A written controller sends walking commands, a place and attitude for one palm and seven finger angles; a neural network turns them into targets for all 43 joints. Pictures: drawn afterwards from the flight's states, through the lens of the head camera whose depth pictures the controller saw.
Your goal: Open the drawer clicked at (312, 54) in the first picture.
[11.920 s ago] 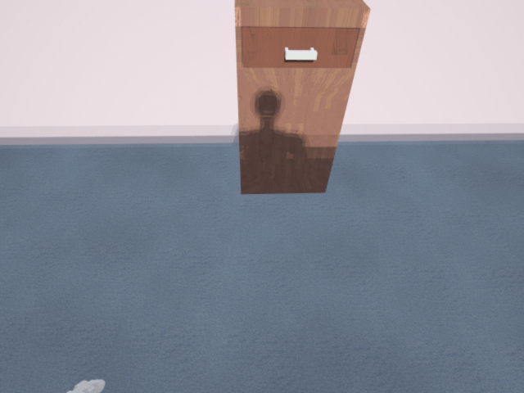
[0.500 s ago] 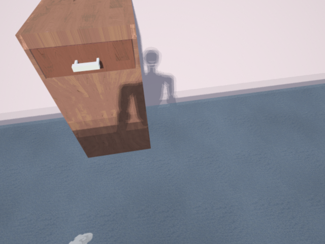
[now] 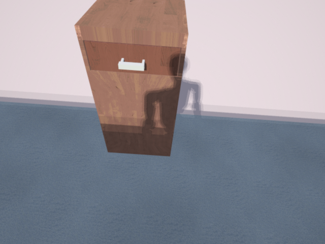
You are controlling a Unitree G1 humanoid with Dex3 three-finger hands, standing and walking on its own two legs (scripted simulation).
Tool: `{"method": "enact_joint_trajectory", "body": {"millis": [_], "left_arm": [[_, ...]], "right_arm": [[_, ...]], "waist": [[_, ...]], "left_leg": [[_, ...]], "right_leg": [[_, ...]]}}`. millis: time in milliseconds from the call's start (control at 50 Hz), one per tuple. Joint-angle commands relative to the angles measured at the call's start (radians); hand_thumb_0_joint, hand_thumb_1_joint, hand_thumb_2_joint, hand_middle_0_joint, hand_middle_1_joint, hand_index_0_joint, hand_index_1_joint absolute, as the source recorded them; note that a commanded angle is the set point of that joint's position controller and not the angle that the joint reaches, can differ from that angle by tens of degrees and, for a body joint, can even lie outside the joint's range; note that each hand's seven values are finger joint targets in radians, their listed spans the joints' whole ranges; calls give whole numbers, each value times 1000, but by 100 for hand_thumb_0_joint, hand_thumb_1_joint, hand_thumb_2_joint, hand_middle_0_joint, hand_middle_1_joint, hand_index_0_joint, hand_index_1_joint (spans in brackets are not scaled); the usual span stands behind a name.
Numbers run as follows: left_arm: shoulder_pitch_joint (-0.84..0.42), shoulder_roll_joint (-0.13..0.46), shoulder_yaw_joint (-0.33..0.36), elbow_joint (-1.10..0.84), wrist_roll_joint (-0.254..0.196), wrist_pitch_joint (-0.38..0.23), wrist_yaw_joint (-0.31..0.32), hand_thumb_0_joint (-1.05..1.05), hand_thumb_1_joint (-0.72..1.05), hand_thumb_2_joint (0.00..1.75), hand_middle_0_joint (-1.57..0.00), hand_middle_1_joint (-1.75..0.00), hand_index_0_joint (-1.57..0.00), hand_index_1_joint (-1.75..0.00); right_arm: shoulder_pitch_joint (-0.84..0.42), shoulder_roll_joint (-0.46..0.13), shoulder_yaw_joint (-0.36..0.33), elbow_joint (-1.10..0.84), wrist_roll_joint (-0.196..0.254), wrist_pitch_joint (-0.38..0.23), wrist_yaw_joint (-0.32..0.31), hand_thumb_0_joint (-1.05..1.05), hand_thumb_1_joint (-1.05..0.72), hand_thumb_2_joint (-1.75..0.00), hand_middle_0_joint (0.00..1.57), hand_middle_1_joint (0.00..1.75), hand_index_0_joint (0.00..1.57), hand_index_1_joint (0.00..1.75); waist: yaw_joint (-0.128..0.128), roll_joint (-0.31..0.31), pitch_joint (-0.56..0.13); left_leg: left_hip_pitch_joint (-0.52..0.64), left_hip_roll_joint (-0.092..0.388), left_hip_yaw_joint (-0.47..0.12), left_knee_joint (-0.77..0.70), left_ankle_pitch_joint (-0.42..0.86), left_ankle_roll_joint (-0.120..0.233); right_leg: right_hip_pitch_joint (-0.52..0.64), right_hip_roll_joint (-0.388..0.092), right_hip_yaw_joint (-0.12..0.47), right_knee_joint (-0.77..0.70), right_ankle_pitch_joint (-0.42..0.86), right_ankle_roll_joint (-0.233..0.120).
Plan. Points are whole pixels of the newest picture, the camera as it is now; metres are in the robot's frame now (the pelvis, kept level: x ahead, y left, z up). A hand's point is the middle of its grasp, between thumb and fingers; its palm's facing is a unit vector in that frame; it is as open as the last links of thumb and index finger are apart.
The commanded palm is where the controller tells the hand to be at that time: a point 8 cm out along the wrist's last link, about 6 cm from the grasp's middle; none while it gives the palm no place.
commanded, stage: take the last steps up to it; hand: left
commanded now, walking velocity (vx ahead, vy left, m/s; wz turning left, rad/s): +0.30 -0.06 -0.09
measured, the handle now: (132, 63) +0.81 +0.24 +0.01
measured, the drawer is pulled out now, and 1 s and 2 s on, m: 0.00 0.00 0.00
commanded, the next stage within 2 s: come to a stop and stand still in 0.74 s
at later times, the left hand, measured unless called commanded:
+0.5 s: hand (134, 193) +0.30 +0.13 -0.17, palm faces -0.04 -0.97 -0.23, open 7.3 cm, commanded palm none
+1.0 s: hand (139, 211) +0.25 +0.10 -0.18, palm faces +0.08 -0.99 -0.12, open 7.3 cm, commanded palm none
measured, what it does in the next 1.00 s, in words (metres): walks ahead: right foot, then left foot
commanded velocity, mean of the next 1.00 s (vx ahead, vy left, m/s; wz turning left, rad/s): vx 0.15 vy -0.04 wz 0.00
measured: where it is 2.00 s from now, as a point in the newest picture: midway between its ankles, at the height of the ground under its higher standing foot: outside the picture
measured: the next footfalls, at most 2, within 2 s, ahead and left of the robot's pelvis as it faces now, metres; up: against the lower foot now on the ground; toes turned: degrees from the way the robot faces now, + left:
right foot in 0.44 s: +0.31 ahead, -0.15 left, +0.00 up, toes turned -11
left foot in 0.90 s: +0.36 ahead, +0.06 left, +0.00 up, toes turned +6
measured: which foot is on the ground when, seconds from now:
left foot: down 0.00-0.44, up 0.46-0.88, down 0.90-1.00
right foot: up 0.00-0.42, down 0.44-1.00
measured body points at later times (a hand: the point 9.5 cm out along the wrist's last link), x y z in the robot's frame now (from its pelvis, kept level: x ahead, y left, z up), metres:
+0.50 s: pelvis +0.17 -0.06 -0.02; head +0.19 -0.07 +0.43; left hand +0.30 +0.18 -0.15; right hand +0.04 -0.25 -0.18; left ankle +0.02 +0.10 -0.67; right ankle +0.27 -0.14 -0.73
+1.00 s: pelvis +0.30 -0.05 +0.00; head +0.30 -0.02 +0.45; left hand +0.25 +0.15 -0.17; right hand +0.37 -0.27 -0.14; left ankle +0.32 +0.06 -0.73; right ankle +0.27 -0.14 -0.73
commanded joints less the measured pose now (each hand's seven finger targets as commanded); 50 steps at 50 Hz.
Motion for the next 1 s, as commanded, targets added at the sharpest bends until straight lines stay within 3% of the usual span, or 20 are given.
{"method": "enact_joint_trajectory", "body": {"millis": [0, 40, 120, 220, 300, 340, 380, 400, 420, 440, 460, 480, 520, 560, 620, 780, 840, 860, 900, 980], "left_arm": [[-184, 65, 18, -138, 18, -23, -4, 0, 90, 90, -20, -30, -20, -30], [-182, 52, 23, -110, 16, -18, -18, 0, 90, 90, -20, -30, -20, -30], [-141, 26, 23, -93, 13, -14, -27, 0, 90, 90, -20, -30, -20, -30], [-294, 34, 25, -163, 6, -6, -32, 0, 90, 90, -20, -30, -20, -30], [-392, 40, 25, -206, -3, -14, -36, 0, 90, 90, -20, -30, -20, -30], [-320, 61, 31, -187, -2, -23, -34, 0, 90, 90, -20, -30, -20, -30], [-88, 113, 49, -112, 6, -43, -27, 0, 90, 90, -20, -30, -20, -30], [38, 205, 73, -76, 16, -59, -16, 0, 90, 90, -20, -30, -20, -30], [83, 300, 90, -69, 4, -60, -8, 0, 90, 90, -20, -30, -20, -30], [21, 296, 87, -88, -12, -52, -2, 0, 90, 90, -20, -30, -20, -30], [-104, 243, 75, -113, -10, -47, 3, 0, 90, 90, -20, -30, -20, -30], [-191, 203, 59, -140, -8, -47, 5, 0, 90, 90, -20, -30, -20, -30], [-291, 135, 34, -166, -5, -51, 9, 0, 90, 90, -20, -30, -20, -30], [-296, 115, 27, -158, 1, -57, 11, 0, 90, 90, -20, -30, -20, -30], [-266, 99, 32, -147, 5, -61, 11, 0, 90, 90, -20, -30, -20, -30], [-127, 115, 32, -75, 7, -65, 9, 0, 90, 90, -20, -30, -20, -30], [-140, 91, 20, -59, -3, -55, 13, 0, 90, 90, -20, -30, -20, -30], [-147, 64, 11, -54, -7, -49, 17, 0, 90, 90, -20, -30, -20, -30], [-103, 14, -13, -49, -12, -40, 26, 0, 90, 90, -20, -30, -20, -30], [-87, 46, -14, -35, -9, -3, 37, 0, 90, 90, -20, -30, -20, -30]], "right_arm": [[255, -186, -34, 30, -3, -6, -29, 0, -90, -90, 20, 30, 20, 30], [180, -114, -10, 19, 0, -15, -35, 0, -90, -90, 20, 30, 20, 30], [199, -87, -3, 25, 6, -46, -42, 0, -90, -90, 20, 30, 20, 30], [245, -94, -6, 51, 2, -49, -47, 0, -90, -90, 20, 30, 20, 30], [253, -110, -15, 69, -9, -42, -46, 0, -90, -90, 20, 30, 20, 30], [234, -140, -23, 72, -7, -38, -45, 0, -90, -90, 20, 30, 20, 30], [220, -139, -24, 73, 2, -37, -38, 0, -90, -90, 20, 30, 20, 30], [248, -99, -21, 67, 14, -35, -25, 0, -90, -90, 20, 30, 20, 30], [291, -40, -11, 39, 22, -31, -24, 0, -90, -90, 20, 30, 20, 30], [222, -63, -13, 19, 27, -20, -26, 0, -90, -90, 20, 30, 20, 30], [194, -52, -19, 25, 25, -13, -20, 0, -90, -90, 20, 30, 20, 30], [165, -38, -17, 26, 14, -10, -17, 0, -90, -90, 20, 30, 20, 30], [207, -18, -15, 43, -3, 15, -16, 0, -90, -90, 20, 30, 20, 30], [266, -3, -14, 60, -6, 31, -12, 0, -90, -90, 20, 30, 20, 30], [238, 4, -12, 42, -10, 38, -9, 0, -90, -90, 20, 30, 20, 30], [52, 7, 3, -16, 2, -4, -5, 0, -90, -90, 20, 30, 20, 30], [79, 1, 15, 13, 4, -13, -17, 0, -90, -90, 20, 30, 20, 30], [107, -8, 18, 33, 9, -19, -22, 0, -90, -90, 20, 30, 20, 30], [119, -74, 21, 45, 10, -24, -40, 0, -90, -90, 20, 30, 20, 30], [56, -75, 23, 38, 24, 5, -60, 0, -90, -90, 20, 30, 20, 30]], "waist": [[-155, 224, 142], [-117, 204, 240], [-78, 133, 165], [-93, 160, 191], [-107, 176, 203], [-66, 153, 141], [43, 77, 10], [90, -93, -106], [59, -293, -198], [55, -175, -120], [11, -96, -22], [-17, -59, 57], [-87, -42, 87], [-121, -59, 63], [-115, -69, 62], [-36, -50, 51], [-64, -45, 50], [-77, 21, 35], [-60, 150, 0], [-60, 173, 81]], "left_leg": [[193, 358, -427, -374, -340, 140], [79, 298, -313, -387, -194, 122], [166, 231, -146, -331, 250, 121], [203, 237, -91, -301, 409, 141], [175, 250, -63, -262, 448, 127], [180, 248, -44, -148, 610, 117], [84, 178, 13, 137, 620, 63], [-93, 90, 57, 433, 320, 25], [-259, -44, 8, 755, -306, -1], [-309, -2, -104, 875, -319, 26], [-315, 49, -107, 906, -212, 32], [-325, 82, -116, 879, -141, 26], [-235, 100, -111, 805, -50, 8], [-186, 92, -89, 708, -30, -7], [-194, 87, -59, 561, -18, -28], [-205, 53, -21, 164, -67, -35], [-25, 28, -6, -12, 59, -41], [84, 46, -35, -96, 205, -39], [179, 201, -139, -74, 654, 36], [112, 195, -129, -136, 694, 57]], "right_leg": [[-495, -29, 61, 445, -120, -23], [-485, -60, 80, 516, 10, -14], [-486, -49, 57, 542, 135, 16], [-525, -56, 40, 391, 182, 18], [-389, -32, 10, 161, 176, -11], [-232, 17, -20, 98, 157, -38], [107, 56, -35, -1, 253, -53], [328, -120, 170, -55, 249, -106], [393, -368, 576, -201, 310, -204], [284, -384, 599, -287, 178, -240], [136, -353, 527, -343, -69, -214], [-17, -318, 474, -362, -146, -185], [-199, -253, 304, -393, -95, -146], [-234, -208, 199, -404, -25, -129], [-213, -186, 159, -414, 22, -147], [41, -225, 217, -345, 225, -197], [-14, -172, 156, -253, 331, -145], [-63, -125, 112, -186, 378, -102], [-84, -43, 53, -138, 304, -16], [-28, -35, 46, -125, 229, 6]]}}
